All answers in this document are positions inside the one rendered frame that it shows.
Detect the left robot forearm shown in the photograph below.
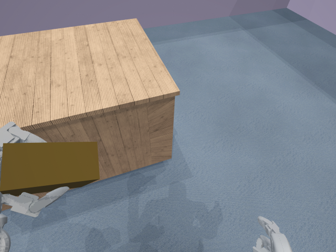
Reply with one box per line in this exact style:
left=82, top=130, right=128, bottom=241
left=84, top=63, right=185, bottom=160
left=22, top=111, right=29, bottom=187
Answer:
left=0, top=214, right=11, bottom=252

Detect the table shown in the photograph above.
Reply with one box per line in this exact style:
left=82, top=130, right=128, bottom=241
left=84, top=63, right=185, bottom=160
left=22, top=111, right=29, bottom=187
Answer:
left=0, top=18, right=180, bottom=211

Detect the robot left hand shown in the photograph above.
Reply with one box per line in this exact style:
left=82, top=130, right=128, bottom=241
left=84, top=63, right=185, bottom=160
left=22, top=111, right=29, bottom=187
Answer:
left=0, top=122, right=69, bottom=217

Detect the sponge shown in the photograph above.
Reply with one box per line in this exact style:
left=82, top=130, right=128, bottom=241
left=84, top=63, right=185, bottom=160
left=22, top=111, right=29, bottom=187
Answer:
left=0, top=142, right=100, bottom=196

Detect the robot right hand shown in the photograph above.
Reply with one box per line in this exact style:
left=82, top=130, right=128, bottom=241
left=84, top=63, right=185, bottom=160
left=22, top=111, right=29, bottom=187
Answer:
left=253, top=216, right=292, bottom=252

